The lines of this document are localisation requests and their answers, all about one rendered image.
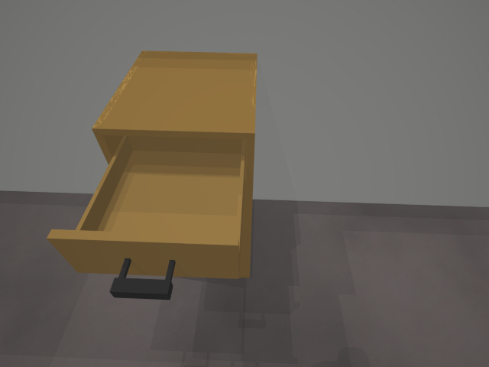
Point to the handle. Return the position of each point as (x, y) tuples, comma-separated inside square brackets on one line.
[(157, 289)]

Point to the cabinet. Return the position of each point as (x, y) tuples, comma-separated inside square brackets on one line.
[(188, 95)]

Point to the drawer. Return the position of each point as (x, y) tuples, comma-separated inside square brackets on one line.
[(163, 199)]

